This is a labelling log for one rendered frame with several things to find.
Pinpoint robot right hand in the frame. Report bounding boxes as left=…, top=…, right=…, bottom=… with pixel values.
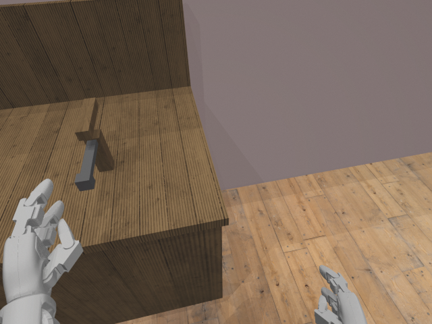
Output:
left=315, top=265, right=367, bottom=324

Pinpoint robot left forearm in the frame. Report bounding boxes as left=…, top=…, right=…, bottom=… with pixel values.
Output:
left=0, top=293, right=60, bottom=324

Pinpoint robot left hand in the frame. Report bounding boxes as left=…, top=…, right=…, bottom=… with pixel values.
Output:
left=3, top=179, right=83, bottom=304

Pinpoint tap lever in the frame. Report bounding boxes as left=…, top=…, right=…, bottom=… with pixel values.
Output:
left=74, top=140, right=98, bottom=191

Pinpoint counter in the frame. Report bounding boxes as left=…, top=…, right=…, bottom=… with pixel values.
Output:
left=0, top=0, right=229, bottom=324

